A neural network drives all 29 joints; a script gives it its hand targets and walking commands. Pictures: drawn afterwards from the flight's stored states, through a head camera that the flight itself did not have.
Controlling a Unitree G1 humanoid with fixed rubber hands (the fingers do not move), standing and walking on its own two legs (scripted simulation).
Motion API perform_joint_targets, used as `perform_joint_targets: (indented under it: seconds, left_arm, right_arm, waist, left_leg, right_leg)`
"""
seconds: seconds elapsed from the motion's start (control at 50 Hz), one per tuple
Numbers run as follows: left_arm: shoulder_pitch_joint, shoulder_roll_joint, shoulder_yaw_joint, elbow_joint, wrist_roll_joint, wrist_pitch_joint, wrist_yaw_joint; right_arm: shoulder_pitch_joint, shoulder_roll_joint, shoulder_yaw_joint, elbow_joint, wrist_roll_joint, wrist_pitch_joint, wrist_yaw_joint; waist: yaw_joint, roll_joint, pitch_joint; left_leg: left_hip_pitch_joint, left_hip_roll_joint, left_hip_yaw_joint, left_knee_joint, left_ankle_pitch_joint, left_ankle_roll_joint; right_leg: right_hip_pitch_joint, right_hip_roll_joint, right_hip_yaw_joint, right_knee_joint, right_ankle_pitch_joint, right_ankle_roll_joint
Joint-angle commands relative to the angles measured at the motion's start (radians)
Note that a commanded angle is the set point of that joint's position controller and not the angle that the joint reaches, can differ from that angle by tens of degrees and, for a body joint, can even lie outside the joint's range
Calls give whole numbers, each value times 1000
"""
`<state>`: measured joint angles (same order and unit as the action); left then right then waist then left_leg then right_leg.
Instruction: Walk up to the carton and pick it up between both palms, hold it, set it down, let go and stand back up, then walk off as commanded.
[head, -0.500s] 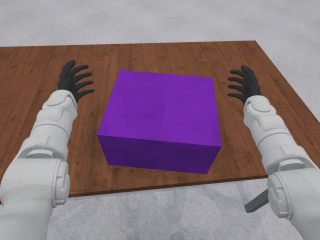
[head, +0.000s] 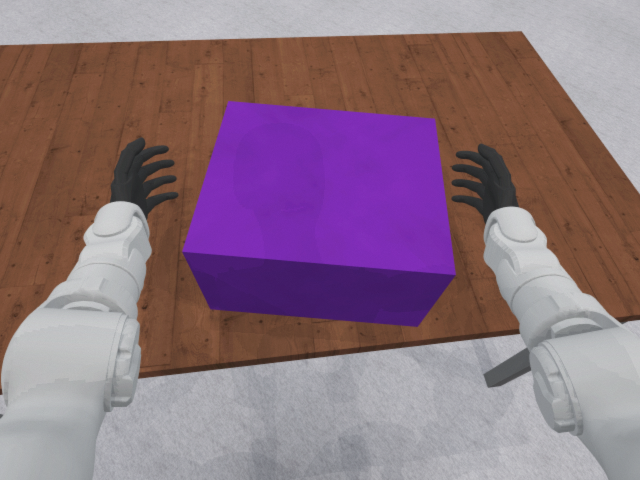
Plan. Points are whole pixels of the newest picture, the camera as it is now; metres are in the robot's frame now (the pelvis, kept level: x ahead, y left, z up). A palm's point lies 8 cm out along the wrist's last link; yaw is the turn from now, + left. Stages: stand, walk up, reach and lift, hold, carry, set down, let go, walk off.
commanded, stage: reach and lift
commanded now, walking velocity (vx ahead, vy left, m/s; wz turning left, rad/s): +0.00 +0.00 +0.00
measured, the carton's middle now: (322, 213) +0.48 -0.01 +0.00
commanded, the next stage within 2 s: none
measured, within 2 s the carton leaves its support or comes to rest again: leaves its support in 2.00 s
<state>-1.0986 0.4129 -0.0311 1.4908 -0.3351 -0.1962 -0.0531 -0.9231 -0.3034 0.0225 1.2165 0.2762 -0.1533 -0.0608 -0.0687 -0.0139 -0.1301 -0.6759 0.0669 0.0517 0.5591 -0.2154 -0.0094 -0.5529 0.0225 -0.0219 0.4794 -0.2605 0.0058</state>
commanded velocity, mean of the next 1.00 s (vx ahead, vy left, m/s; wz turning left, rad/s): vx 0.00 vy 0.00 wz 0.00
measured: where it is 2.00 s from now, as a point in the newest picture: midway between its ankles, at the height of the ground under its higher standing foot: outside the picture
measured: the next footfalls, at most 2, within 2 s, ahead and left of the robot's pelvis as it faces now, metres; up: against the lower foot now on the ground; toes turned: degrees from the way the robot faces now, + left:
none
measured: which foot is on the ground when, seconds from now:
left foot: down 0.00-1.00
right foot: down 0.00-1.00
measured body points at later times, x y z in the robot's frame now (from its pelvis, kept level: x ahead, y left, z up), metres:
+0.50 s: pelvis +0.00 +0.00 -0.01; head +0.12 +0.03 +0.43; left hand +0.49 +0.23 +0.05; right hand +0.46 -0.21 +0.05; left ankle +0.01 +0.12 -0.73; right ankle -0.04 -0.13 -0.73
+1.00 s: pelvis +0.00 +0.00 -0.01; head +0.12 +0.03 +0.43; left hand +0.50 +0.19 +0.04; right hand +0.46 -0.21 +0.05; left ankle +0.01 +0.12 -0.73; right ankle -0.04 -0.13 -0.73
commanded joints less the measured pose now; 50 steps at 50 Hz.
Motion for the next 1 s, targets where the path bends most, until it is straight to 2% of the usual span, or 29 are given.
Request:
perform_joint_targets:
  seconds: [0.0, 0.14, 0.24, 0.32, 0.42, 0.56, 0.62, 0.7, 0.98]
  left_arm:
    - [-495, 196, -140, -135, -49, -127, 11]
    - [-488, 159, -141, -112, -34, -137, 8]
    - [-477, 142, -136, -126, -25, -142, 7]
    - [-474, 105, -148, -134, -21, -148, 7]
    - [-471, 68, -135, -127, -3, -155, 4]
    - [-477, 0, -129, -112, 25, -163, 0]
    - [-479, -22, -133, -132, 31, -169, 4]
    - [-495, -36, -117, -120, 48, -175, 8]
    - [-488, -87, -28, -127, 122, -194, 32]
  right_arm:
    - [-460, -185, 56, -96, 148, -103, 18]
    - [-468, -201, 39, -54, 132, -137, 16]
    - [-468, -185, 41, -47, 129, -150, 17]
    - [-469, -152, 46, -47, 128, -154, 16]
    - [-478, -97, 38, -73, 110, -155, 12]
    - [-496, -43, -7, -79, 61, -163, -6]
    - [-494, -21, -9, -90, 55, -160, -6]
    - [-510, 11, -24, -115, 35, -161, -9]
    - [-503, 82, -38, -160, -1, -165, -29]
  waist:
    - [0, 197, -967]
    - [-18, 192, -981]
    - [-13, 194, -964]
    - [-10, 198, -956]
    - [-3, 172, -942]
    - [-18, 172, -914]
    - [-9, 184, -918]
    - [-3, 168, -917]
    - [27, 131, -922]
  left_leg:
    - [633, -24, -49, 176, 701, -98]
    - [630, -24, -53, 191, 745, -107]
    - [629, -23, -57, 196, 768, -111]
    - [604, -29, -50, 186, 753, -110]
    - [566, -32, -46, 177, 715, -98]
    - [548, -32, -48, 164, 695, -96]
    - [564, -29, -50, 159, 698, -98]
    - [548, -28, -49, 154, 672, -90]
    - [508, -33, -37, 146, 653, -73]
  right_leg:
    - [-198, 25, -81, 51, 477, 12]
    - [-220, 32, -89, 55, 520, 20]
    - [-230, 28, -86, 55, 546, 23]
    - [-207, 26, -83, 51, 550, 22]
    - [-183, 20, -76, 52, 563, 27]
    - [-181, 18, -80, 40, 533, 24]
    - [-199, 19, -84, 31, 496, 20]
    - [-194, 18, -81, 26, 476, 18]
    - [-123, 21, -61, 44, 533, 18]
